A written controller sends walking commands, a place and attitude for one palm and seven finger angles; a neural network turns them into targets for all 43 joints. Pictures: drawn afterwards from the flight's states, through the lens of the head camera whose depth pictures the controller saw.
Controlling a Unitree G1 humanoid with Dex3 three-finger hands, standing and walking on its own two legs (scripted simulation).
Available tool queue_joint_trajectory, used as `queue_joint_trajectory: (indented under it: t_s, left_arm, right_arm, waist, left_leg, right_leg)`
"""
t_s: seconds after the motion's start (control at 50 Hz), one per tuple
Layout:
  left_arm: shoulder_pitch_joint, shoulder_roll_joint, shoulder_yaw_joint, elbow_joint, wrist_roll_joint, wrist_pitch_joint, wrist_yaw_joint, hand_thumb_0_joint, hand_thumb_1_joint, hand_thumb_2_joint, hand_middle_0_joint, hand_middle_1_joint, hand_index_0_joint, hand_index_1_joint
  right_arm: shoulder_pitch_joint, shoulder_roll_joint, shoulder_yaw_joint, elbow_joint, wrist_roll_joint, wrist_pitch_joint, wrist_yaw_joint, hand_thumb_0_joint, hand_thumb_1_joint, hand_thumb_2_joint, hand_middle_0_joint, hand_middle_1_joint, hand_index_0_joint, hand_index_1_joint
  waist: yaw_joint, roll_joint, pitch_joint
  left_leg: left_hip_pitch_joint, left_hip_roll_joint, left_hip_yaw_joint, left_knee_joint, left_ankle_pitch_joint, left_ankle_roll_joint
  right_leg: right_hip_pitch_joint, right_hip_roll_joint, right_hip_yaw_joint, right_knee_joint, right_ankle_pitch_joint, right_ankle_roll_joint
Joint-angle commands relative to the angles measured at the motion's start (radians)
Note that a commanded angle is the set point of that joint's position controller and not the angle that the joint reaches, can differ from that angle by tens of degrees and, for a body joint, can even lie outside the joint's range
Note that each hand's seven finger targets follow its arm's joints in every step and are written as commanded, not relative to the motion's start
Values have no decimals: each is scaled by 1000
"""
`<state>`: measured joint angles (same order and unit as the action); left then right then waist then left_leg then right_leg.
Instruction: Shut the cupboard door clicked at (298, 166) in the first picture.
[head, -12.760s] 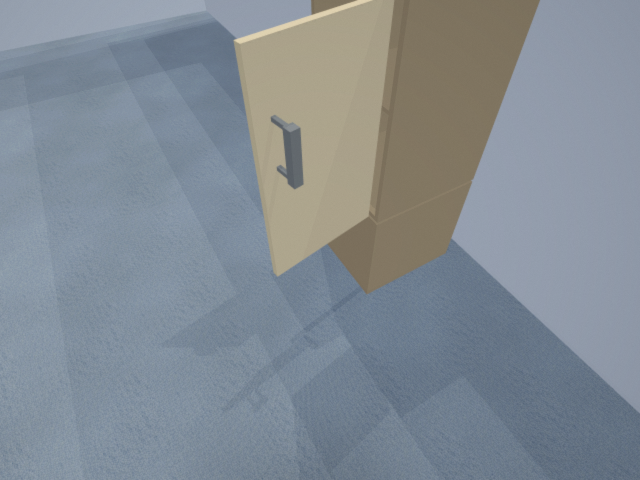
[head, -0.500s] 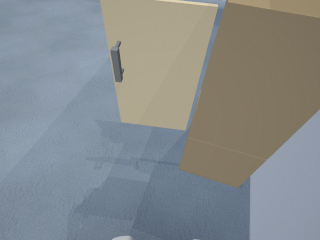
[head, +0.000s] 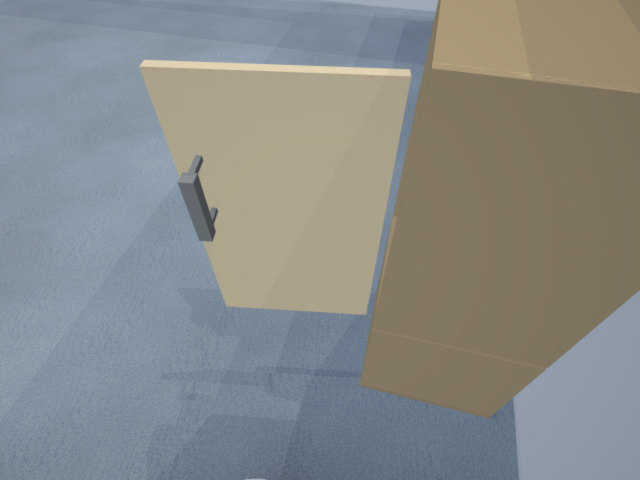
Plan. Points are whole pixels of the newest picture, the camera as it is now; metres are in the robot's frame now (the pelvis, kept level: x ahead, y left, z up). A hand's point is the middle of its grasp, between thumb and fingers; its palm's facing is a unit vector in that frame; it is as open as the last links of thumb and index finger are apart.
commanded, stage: come to a stop and stand still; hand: left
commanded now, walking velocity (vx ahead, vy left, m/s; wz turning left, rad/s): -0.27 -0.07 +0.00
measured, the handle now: (202, 199) +0.50 +0.22 +0.04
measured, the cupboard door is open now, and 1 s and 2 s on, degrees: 100 100 100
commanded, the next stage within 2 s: look again from close up in 1.24 s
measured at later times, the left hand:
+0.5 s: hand out of the picture +0.05 +0.19 -0.17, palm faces +0.01 -0.96 -0.29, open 7.4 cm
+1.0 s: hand out of the picture -0.03 +0.22 -0.18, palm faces +0.00 -0.97 -0.24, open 7.4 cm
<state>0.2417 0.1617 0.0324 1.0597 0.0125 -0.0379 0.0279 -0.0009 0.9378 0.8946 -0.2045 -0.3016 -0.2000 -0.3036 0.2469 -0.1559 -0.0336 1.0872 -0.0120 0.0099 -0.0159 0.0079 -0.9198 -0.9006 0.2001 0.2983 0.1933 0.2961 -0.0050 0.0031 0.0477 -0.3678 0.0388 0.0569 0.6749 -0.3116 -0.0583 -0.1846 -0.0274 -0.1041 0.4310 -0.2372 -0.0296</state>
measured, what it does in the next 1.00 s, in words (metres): steps on the spot: left foot, then right foot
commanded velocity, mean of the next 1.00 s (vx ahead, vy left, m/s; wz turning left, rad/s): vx -0.03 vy -0.03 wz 0.00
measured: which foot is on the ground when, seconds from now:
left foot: up 0.00-0.04, down 0.06-1.00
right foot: down 0.00-0.10, up 0.12-0.36, down 0.38-1.00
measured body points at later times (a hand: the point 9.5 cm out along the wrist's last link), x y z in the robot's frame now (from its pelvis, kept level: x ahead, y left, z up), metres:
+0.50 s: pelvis -0.01 -0.01 -0.02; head +0.00 -0.02 +0.43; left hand +0.05 +0.24 -0.15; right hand +0.06 -0.26 -0.17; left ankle +0.03 +0.11 -0.72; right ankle -0.04 -0.11 -0.74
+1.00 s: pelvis -0.05 +0.01 -0.01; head -0.05 +0.03 +0.44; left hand -0.03 +0.27 -0.16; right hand -0.02 -0.24 -0.15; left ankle +0.02 +0.09 -0.74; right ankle -0.04 -0.11 -0.74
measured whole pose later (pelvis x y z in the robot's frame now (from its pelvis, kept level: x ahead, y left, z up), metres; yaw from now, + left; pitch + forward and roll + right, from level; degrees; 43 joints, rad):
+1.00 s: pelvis -0.05 +0.01 -0.01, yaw +0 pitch -2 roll -2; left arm 0.30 0.24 0.01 1.00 0.02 0.01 0.02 0.01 0.90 0.89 -0.20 -0.30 -0.20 -0.30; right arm 0.26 -0.22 -0.02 1.03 -0.03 0.01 0.00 0.01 -0.91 -0.90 0.20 0.30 0.20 0.30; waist -0.01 -0.01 0.01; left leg -0.33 -0.01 0.04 0.50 -0.15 0.06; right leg -0.22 0.00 -0.05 0.48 -0.24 0.00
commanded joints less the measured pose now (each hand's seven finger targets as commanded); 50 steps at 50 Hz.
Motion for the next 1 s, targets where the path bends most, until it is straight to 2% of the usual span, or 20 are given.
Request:
queue_joint_trajectory:
  t_s: [0.0, 0.04, 0.06, 0.1, 0.14, 0.22, 0.3, 0.32, 0.34, 0.36, 0.38, 0.42, 0.48, 0.52, 0.54, 0.56, 0.62, 0.68, 0.76, 0.98]
  left_arm:
    - [36, 146, 31, -29, -6, 19, 13, 0, 900, 900, -200, -300, -200, -300]
    - [77, 93, 22, -50, -8, 43, 18, 0, 900, 900, -200, -300, -200, -300]
    - [82, 80, 19, -57, -5, 54, 20, 0, 900, 900, -200, -300, -200, -300]
    - [50, 94, 23, -65, -8, 77, 12, 0, 900, 900, -200, -300, -200, -300]
    - [39, 95, 31, -69, -5, 79, 9, 0, 900, 900, -200, -300, -200, -300]
    - [25, 70, 30, -92, -1, 79, 0, 0, 900, 900, -200, -300, -200, -300]
    - [99, 75, 31, -82, 1, 74, -1, 0, 900, 900, -200, -300, -200, -300]
    - [143, 244, 3, -153, 26, 53, 3, 0, 900, 900, -200, -300, -200, -300]
    - [126, 181, 30, -174, 18, 64, 3, 0, 900, 900, -200, -300, -200, -300]
    - [57, 230, 31, -209, 29, 63, 10, 0, 900, 900, -200, -300, -200, -300]
    - [44, 228, 38, -240, 30, 60, 12, 0, 900, 900, -200, -300, -200, -300]
    - [14, 192, 37, -255, 23, 38, 28, 0, 900, 900, -200, -300, -200, -300]
    - [5, 218, 43, -270, 27, 34, 33, 0, 900, 900, -200, -300, -200, -300]
    - [0, 219, 34, -268, 17, 34, 30, 0, 900, 900, -200, -300, -200, -300]
    - [16, 208, 33, -267, 10, 33, 27, 0, 900, 900, -200, -300, -200, -300]
    - [30, 192, 27, -262, 7, 36, 25, 0, 900, 900, -200, -300, -200, -300]
    - [44, 187, 15, -228, 12, 41, 20, 0, 900, 900, -200, -300, -200, -300]
    - [22, 204, 17, -205, 10, 31, 11, 0, 900, 900, -200, -300, -200, -300]
    - [20, 211, 18, -190, 13, 30, 6, 0, 900, 900, -200, -300, -200, -300]
    - [95, 205, 10, -100, 14, 30, 0, 0, 900, 900, -200, -300, -200, -300]
  right_arm:
    - [82, -74, -16, -19, 3, -1, -6, 0, -900, -900, 200, 300, 200, 300]
    - [77, -163, -31, -45, -4, -1, -15, 0, -900, -900, 200, 300, 200, 300]
    - [63, -182, -36, -50, -5, 3, -22, 0, -900, -900, 200, 300, 200, 300]
    - [65, -188, -39, -57, -10, 1, -40, 0, -900, -900, 200, 300, 200, 300]
    - [32, -185, -42, -74, -17, 3, -46, 0, -900, -900, 200, 300, 200, 300]
    - [1, -203, -55, -96, -19, 5, -45, 0, -900, -900, 200, 300, 200, 300]
    - [-22, -207, -59, -103, -9, 12, -29, 0, -900, -900, 200, 300, 200, 300]
    - [-38, -247, -52, -194, -11, -8, -38, 0, -900, -900, 200, 300, 200, 300]
    - [-100, -175, -65, -234, -8, -12, -32, 0, -900, -900, 200, 300, 200, 300]
    - [-46, -121, -53, -254, -9, -6, -24, 0, -900, -900, 200, 300, 200, 300]
    - [-52, -100, -55, -268, -14, 6, -18, 0, -900, -900, 200, 300, 200, 300]
    - [-69, -94, -50, -273, -18, 9, -14, 0, -900, -900, 200, 300, 200, 300]
    - [-57, -96, -47, -283, -6, -1, -12, 0, -900, -900, 200, 300, 200, 300]
    - [-15, -112, -41, -257, -7, -11, -7, 0, -900, -900, 200, 300, 200, 300]
    - [-9, -146, -44, -250, -8, -20, -6, 0, -900, -900, 200, 300, 200, 300]
    - [-32, -171, -43, -247, -10, -18, -5, 0, -900, -900, 200, 300, 200, 300]
    - [-79, -186, -34, -232, -10, -16, -1, 0, -900, -900, 200, 300, 200, 300]
    - [-70, -184, -30, -218, -13, -8, 3, 0, -900, -900, 200, 300, 200, 300]
    - [-33, -187, -27, -190, -15, -7, 6, 0, -900, -900, 200, 300, 200, 300]
    - [-20, -229, -24, -116, -8, -22, 2, 0, -900, -900, 200, 300, 200, 300]
  waist:
    - [-4, -95, -83]
    - [11, 102, -71]
    - [10, 140, -43]
    - [-12, 250, -59]
    - [-9, 206, -86]
    - [-13, 128, -121]
    - [16, 149, -135]
    - [47, 113, -56]
    - [45, -72, -87]
    - [3, -206, -113]
    - [14, -187, -134]
    - [3, -167, -95]
    - [-9, -132, -48]
    - [-20, -105, -59]
    - [-12, -41, -70]
    - [5, -8, -52]
    - [25, 113, 9]
    - [3, 22, 27]
    - [-9, -23, 18]
    - [12, 39, 5]
  left_leg:
    - [195, 24, -9, -240, 317, 19]
    - [201, 225, -177, -247, 707, 132]
    - [150, 269, -201, -275, 720, 174]
    - [154, 321, -283, -337, 766, 250]
    - [180, 318, -258, -292, 790, 276]
    - [231, 289, -212, -275, 678, 257]
    - [119, 229, -174, -266, 406, 188]
    - [133, 129, -159, -257, 292, 137]
    - [60, 77, -71, -76, 144, 74]
    - [-39, -14, -11, 10, -31, 49]
    - [-67, -34, -32, 125, -113, 45]
    - [-126, -20, -56, 226, -114, 62]
    - [-81, -22, -27, 71, -69, 64]
    - [77, -24, -15, -127, 149, 76]
    - [155, 25, -76, -148, 342, 98]
    - [166, 77, -113, -156, 375, 117]
    - [51, 98, -186, -251, 168, 144]
    - [31, 49, -154, -266, -52, 110]
    - [50, 36, -146, -272, -91, 103]
    - [15, 77, -214, -401, -177, 109]
  right_leg:
    - [-13, -179, 98, 55, 496, -47]
    - [-90, -63, 32, 121, 77, 32]
    - [-81, -21, 16, 183, -106, 40]
    - [-148, 1, 53, 434, -355, 44]
    - [-192, 0, 108, 547, -374, 37]
    - [-192, 8, 85, 450, -318, 38]
    - [18, 16, 41, 119, -84, 33]
    - [13, 24, 62, 0, -92, 49]
    - [-91, -83, 207, -83, 46, 29]
    - [-18, -187, 306, -70, 190, -37]
    - [-30, -223, 335, -64, 154, -84]
    - [7, -222, 325, -14, 374, -119]
    - [14, -201, 257, 67, 546, -141]
    - [-14, -150, 212, 105, 476, -92]
    - [-68, -106, 181, 114, 360, -50]
    - [-103, -70, 156, 80, 199, -18]
    - [-57, -31, 129, 23, -48, 6]
    - [-92, -64, 193, -65, -165, -19]
    - [-139, -81, 208, -118, -265, -23]
    - [-64, -54, 144, -59, -159, -7]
